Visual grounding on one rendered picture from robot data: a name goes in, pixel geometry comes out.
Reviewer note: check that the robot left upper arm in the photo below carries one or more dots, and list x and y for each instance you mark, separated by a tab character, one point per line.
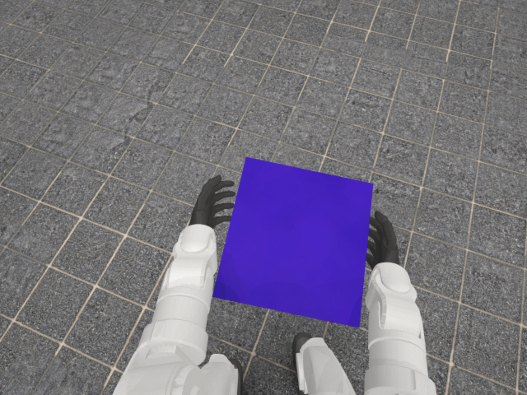
176	378

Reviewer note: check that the right robot thigh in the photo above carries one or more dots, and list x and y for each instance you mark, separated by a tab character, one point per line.
320	373

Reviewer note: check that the robot right hand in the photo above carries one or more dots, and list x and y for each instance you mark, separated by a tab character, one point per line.
385	249

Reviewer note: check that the robot left forearm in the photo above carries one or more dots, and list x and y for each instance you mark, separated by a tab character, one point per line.
178	328

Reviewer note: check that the robot right forearm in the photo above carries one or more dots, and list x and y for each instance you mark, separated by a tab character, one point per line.
396	343

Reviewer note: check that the robot right foot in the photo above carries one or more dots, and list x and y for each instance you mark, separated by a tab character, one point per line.
299	340

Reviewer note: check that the robot left hand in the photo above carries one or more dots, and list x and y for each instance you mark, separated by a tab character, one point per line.
205	210

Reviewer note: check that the carton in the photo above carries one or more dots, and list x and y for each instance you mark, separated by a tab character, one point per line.
297	243

